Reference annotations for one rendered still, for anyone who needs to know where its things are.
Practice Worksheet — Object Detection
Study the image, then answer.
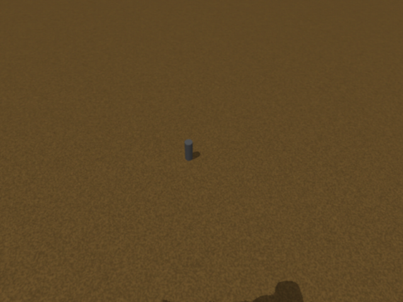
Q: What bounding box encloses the can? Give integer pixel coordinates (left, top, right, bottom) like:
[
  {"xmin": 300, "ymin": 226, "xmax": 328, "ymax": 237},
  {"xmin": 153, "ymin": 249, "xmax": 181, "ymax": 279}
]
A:
[{"xmin": 184, "ymin": 139, "xmax": 193, "ymax": 161}]

